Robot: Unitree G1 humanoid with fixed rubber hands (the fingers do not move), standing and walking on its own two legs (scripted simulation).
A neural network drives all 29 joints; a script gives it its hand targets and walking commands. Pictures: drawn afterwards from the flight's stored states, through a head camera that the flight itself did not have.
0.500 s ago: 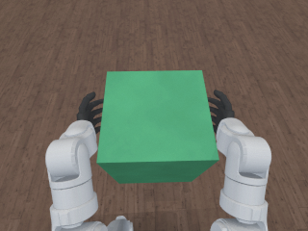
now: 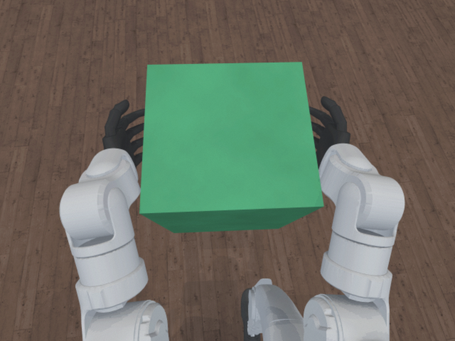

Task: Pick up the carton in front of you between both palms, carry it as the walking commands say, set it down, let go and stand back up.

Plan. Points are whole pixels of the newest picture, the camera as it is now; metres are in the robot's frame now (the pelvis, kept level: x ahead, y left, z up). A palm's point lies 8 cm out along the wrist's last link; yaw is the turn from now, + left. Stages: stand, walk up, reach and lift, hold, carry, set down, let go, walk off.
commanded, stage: carry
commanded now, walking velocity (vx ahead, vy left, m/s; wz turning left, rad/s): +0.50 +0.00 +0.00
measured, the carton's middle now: (226, 163) +0.38 -0.02 +0.07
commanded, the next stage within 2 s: none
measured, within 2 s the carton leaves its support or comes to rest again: neither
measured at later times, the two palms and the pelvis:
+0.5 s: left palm out of the picture +0.69 +0.15 +0.19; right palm out of the picture +0.69 -0.15 +0.19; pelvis +0.34 +0.00 +0.03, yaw -1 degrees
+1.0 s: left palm out of the picture +0.97 +0.14 +0.21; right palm out of the picture +0.99 -0.16 +0.22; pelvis +0.63 -0.03 +0.07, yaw +0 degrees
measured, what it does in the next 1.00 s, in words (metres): climbs: right foot 0.03 m higher, then left foot 0.03 m higher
